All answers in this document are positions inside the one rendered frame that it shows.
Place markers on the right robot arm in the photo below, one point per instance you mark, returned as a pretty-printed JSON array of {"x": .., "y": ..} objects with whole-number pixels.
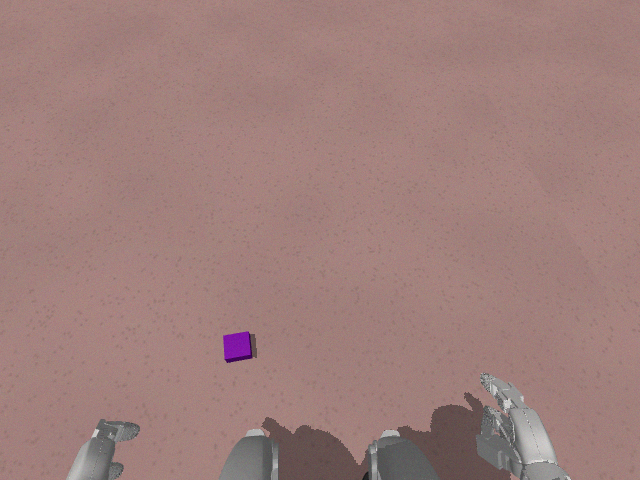
[{"x": 543, "y": 471}]

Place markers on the right robot hand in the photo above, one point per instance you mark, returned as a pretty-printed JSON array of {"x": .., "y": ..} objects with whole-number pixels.
[{"x": 523, "y": 437}]

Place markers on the left robot hand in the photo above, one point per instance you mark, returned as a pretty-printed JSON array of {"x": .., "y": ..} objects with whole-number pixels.
[{"x": 94, "y": 459}]

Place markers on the small box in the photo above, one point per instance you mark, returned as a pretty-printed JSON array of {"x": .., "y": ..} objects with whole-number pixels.
[{"x": 237, "y": 347}]

